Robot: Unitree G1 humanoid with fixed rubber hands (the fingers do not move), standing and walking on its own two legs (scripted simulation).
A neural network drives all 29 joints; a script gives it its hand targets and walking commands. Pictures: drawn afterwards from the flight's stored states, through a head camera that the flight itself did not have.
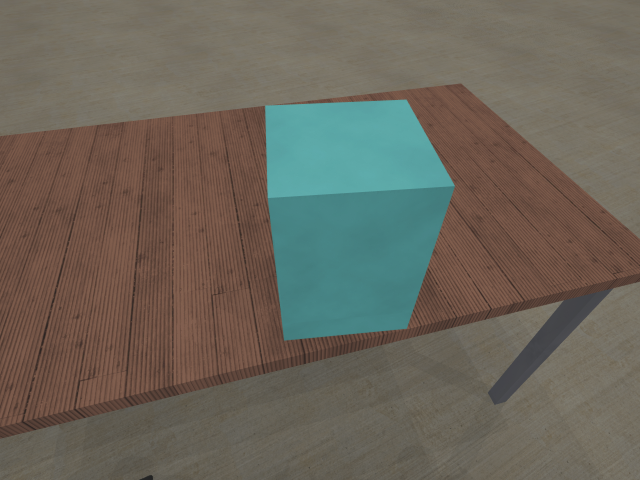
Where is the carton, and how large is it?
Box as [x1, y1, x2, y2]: [265, 100, 454, 340]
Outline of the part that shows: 406,100 265,106 268,204 284,340 406,328 454,187 453,183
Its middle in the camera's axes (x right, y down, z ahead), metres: +0.03 -0.01 +0.55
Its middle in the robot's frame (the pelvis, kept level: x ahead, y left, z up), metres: +0.43 -0.02 +0.08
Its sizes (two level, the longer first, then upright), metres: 0.191 0.187 0.283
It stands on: a table, 0.70 m high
